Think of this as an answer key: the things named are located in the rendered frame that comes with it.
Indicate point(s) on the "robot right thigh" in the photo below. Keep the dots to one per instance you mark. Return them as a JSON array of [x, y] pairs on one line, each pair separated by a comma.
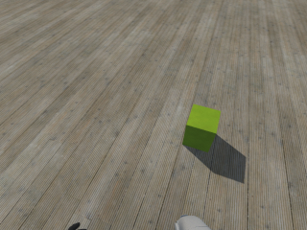
[[190, 223]]

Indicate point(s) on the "carton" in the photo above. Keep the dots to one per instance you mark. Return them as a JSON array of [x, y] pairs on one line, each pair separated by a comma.
[[201, 127]]

